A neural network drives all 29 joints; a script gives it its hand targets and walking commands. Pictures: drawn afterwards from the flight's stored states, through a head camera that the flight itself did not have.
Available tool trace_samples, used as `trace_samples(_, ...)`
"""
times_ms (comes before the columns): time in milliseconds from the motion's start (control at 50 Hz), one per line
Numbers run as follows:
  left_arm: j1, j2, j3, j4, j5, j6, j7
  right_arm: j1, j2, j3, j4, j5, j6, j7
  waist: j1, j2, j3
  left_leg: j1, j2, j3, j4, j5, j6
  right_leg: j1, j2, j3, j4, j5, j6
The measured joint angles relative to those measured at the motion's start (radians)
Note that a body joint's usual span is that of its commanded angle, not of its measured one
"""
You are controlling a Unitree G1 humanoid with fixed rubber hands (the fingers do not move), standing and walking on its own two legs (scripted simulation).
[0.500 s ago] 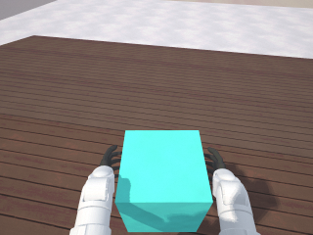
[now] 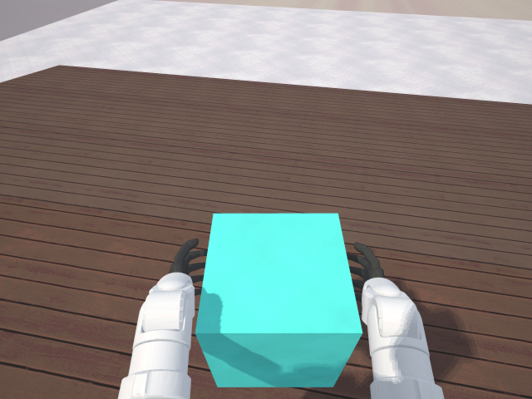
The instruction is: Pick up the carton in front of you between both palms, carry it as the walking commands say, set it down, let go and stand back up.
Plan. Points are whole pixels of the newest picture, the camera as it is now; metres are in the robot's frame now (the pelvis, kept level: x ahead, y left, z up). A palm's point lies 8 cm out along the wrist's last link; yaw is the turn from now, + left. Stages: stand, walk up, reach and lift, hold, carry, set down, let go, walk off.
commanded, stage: hold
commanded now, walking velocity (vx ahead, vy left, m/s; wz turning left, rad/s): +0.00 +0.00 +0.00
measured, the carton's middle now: (275, 303) +0.30 +0.00 -0.03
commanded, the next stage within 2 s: carry in 0.12 s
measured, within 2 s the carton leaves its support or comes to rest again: neither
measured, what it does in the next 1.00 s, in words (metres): walks ahead: left foot, then right foot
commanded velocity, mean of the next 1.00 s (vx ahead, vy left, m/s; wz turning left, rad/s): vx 0.46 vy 0.00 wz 0.00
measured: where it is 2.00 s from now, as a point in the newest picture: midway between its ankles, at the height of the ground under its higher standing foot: (274, 264)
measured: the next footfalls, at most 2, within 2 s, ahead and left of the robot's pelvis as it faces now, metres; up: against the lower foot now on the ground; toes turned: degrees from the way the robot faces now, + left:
left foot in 0.58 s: +0.15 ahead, +0.09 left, +0.00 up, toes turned +7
right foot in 0.88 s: +0.46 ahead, -0.12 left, +0.00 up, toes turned -10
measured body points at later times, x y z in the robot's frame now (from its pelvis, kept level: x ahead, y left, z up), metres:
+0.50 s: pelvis +0.10 -0.01 -0.02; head +0.06 -0.01 +0.43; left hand +0.39 +0.14 +0.08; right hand +0.38 -0.16 +0.08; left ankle +0.03 +0.12 -0.73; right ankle +0.02 -0.14 -0.74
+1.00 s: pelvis +0.37 -0.05 -0.02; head +0.34 -0.05 +0.43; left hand +0.60 +0.11 +0.05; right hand +0.61 -0.19 +0.06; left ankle +0.21 +0.06 -0.66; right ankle +0.42 -0.11 -0.74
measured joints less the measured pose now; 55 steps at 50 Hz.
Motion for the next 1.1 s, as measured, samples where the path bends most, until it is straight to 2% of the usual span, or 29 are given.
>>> trace_samples(140,-0.001,0.0,0.001,-0.004,0.002,0.005,0.0,-0.001,0.0,0.003,-0.004,-0.003,0.005,0.0,-0.001,0.0,-0.033,-0.042,0.002,0.007,0.029,-0.017,-0.001,-0.042,0.0,-0.006,0.027,-0.015,0.0)
trace_samples(220,0.031,0.008,-0.033,-0.06,-0.026,0.027,0.011,0.03,-0.007,0.032,-0.059,0.025,0.027,-0.011,-0.002,-0.003,-0.1,-0.131,0.024,0.052,0.11,-0.138,0.006,-0.126,-0.02,-0.047,0.098,-0.117,-0.002)
trace_samples(340,0.075,0.017,-0.082,-0.252,-0.093,0.106,0.039,0.07,-0.015,0.084,-0.245,0.088,0.104,-0.038,0.002,-0.009,-0.16,-0.204,0.049,0.106,0.185,-0.129,0.002,-0.21,-0.052,-0.091,0.194,-0.15,-0.001)
trace_samples(400,0.1,0.023,-0.088,-0.356,-0.126,0.166,0.049,0.087,-0.018,0.116,-0.335,0.113,0.161,-0.054,0.006,-0.007,-0.192,-0.205,0.056,0.121,0.207,-0.179,-0.004,-0.222,-0.072,-0.119,0.22,-0.173,-0.006)
trace_samples(460,0.107,0.022,-0.112,-0.427,-0.151,0.224,0.063,0.113,-0.023,0.123,-0.432,0.131,0.223,-0.068,0.003,0.023,-0.211,-0.212,0.083,0.112,0.247,-0.226,-0.011,-0.194,-0.055,-0.149,0.2,-0.201,0.012)
trace_samples(500,0.11,0.022,-0.143,-0.46,-0.161,0.257,0.076,0.147,-0.027,0.118,-0.502,0.151,0.26,-0.08,-0.001,0.016,-0.219,-0.26,0.095,0.152,0.345,-0.222,-0.011,-0.178,-0.058,-0.169,0.2,-0.231,0.005)
trace_samples(520,0.12,0.023,-0.158,-0.477,-0.166,0.275,0.08,0.169,-0.029,0.119,-0.533,0.164,0.279,-0.089,-0.001,0.002,-0.222,-0.28,0.088,0.178,0.374,-0.27,-0.012,-0.164,-0.067,-0.175,0.191,-0.243,0.003)
trace_samples(560,0.156,0.027,-0.178,-0.529,-0.182,0.314,0.092,0.204,-0.031,0.127,-0.586,0.191,0.319,-0.106,0.002,-0.025,-0.216,-0.302,0.063,0.233,0.329,-0.315,-0.006,-0.129,-0.087,-0.174,0.161,-0.256,0.01)
trace_samples(600,0.21,0.032,-0.176,-0.61,-0.2,0.351,0.107,0.223,-0.03,0.155,-0.62,0.218,0.347,-0.123,0.016,-0.051,-0.197,-0.259,0.037,0.28,0.201,-0.159,0.028,-0.117,-0.107,-0.161,0.192,-0.278,0.01)
trace_samples(620,0.244,0.033,-0.167,-0.649,-0.211,0.364,0.114,0.231,-0.03,0.175,-0.623,0.228,0.353,-0.13,0.018,-0.053,-0.194,-0.237,0.037,0.298,0.19,-0.143,0.045,-0.15,-0.118,-0.173,0.278,-0.254,0.009)
trace_samples(680,0.318,0.03,-0.169,-0.717,-0.247,0.393,0.134,0.29,-0.029,0.204,-0.663,0.244,0.373,-0.137,0.01,-0.01,-0.185,-0.161,0.057,0.301,0.131,-0.198,0.054,-0.291,-0.09,-0.205,0.557,-0.296,-0.006)
trace_samples(720,0.34,0.028,-0.178,-0.739,-0.264,0.403,0.141,0.334,-0.025,0.206,-0.706,0.254,0.383,-0.147,-0.003,0.015,-0.175,-0.099,0.07,0.292,0.057,-0.192,0.035,-0.376,-0.075,-0.236,0.594,-0.312,-0.017)
trace_samples(760,0.352,0.027,-0.186,-0.756,-0.279,0.399,0.143,0.362,-0.022,0.205,-0.749,0.263,0.385,-0.159,-0.02,0.031,-0.161,-0.036,0.079,0.281,-0.009,-0.185,0.027,-0.442,-0.07,-0.261,0.517,-0.253,-0.02)
trace_samples(840,0.375,0.024,-0.201,-0.794,-0.288,0.371,0.154,0.382,-0.02,0.2,-0.808,0.288,0.379,-0.173,-0.041,0.041,-0.138,0.077,0.099,0.269,-0.05,-0.234,0.001,-0.484,-0.06,-0.312,0.238,-0.045,-0.033)
trace_samples(880,0.379,0.023,-0.206,-0.809,-0.286,0.364,0.163,0.385,-0.021,0.2,-0.829,0.294,0.379,-0.179,-0.042,0.039,-0.131,0.105,0.119,0.27,0.039,-0.309,-0.014,-0.439,-0.048,-0.357,0.143,0.009,-0.047)
trace_samples(900,0.375,0.024,-0.21,-0.803,-0.286,0.36,0.166,0.385,-0.021,0.195,-0.833,0.296,0.379,-0.181,-0.038,0.04,-0.132,0.09,0.137,0.271,0.141,-0.348,-0.013,-0.423,-0.045,-0.368,0.156,0.073,-0.073)
trace_samples(920,0.369,0.024,-0.214,-0.786,-0.285,0.355,0.168,0.381,-0.022,0.187,-0.825,0.297,0.379,-0.181,-0.028,0.042,-0.137,0.04,0.147,0.251,0.288,-0.334,-0.011,-0.423,-0.044,-0.379,0.203,0.066,-0.098)
trace_samples(960,0.364,0.025,-0.214,-0.757,-0.288,0.359,0.167,0.371,-0.023,0.176,-0.798,0.299,0.389,-0.179,-0.01,0.03,-0.143,-0.103,0.123,0.191,0.585,-0.287,0.007,-0.394,-0.042,-0.385,0.229,-0.015,-0.132)
trace_samples(1000,0.376,0.023,-0.21,-0.754,-0.292,0.375,0.158,0.371,-0.022,0.177,-0.776,0.295,0.398,-0.17,0.008,0.016,-0.148,-0.237,0.111,0.184,0.744,-0.23,0.026,-0.337,-0.037,-0.387,0.174,-0.032,-0.125)
trace_samples(1040,0.388,0.022,-0.204,-0.758,-0.286,0.388,0.159,0.374,-0.022,0.187,-0.759,0.285,0.4,-0.16,0.026,0.005,-0.153,-0.342,0.116,0.198,0.75,-0.166,0.033,-0.274,-0.03,-0.384,0.098,-0.022,-0.117)
trace_samples(1100,0.389,0.022,-0.199,-0.761,-0.282,0.394,0.158,0.378,-0.021,0.196,-0.75,0.274,0.39,-0.151,0.047,-0.009,-0.158,-0.445,0.124,0.218,0.62,-0.106,0.03,-0.184,-0.028,-0.371,0.0,-0.021,-0.113)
